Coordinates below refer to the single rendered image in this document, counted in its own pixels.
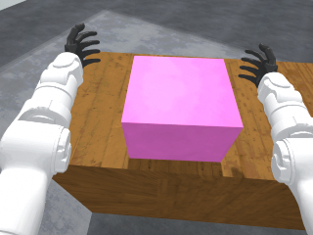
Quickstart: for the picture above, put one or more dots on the right robot hand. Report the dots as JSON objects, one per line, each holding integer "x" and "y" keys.
{"x": 266, "y": 64}

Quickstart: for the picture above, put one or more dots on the carton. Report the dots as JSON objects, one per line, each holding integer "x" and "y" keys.
{"x": 180, "y": 109}

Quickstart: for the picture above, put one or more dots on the robot right forearm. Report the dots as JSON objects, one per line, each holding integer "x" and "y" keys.
{"x": 284, "y": 108}

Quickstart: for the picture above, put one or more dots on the left robot hand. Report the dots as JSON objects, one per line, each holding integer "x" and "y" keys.
{"x": 75, "y": 46}

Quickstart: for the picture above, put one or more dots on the left robot upper arm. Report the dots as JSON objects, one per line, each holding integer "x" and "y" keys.
{"x": 32, "y": 153}

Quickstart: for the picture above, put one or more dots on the robot left forearm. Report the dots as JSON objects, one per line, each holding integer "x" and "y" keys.
{"x": 54, "y": 94}

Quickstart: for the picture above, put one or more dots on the right robot upper arm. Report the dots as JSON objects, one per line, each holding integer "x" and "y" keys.
{"x": 292, "y": 164}

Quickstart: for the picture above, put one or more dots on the pedestal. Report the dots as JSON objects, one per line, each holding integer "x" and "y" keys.
{"x": 240, "y": 190}

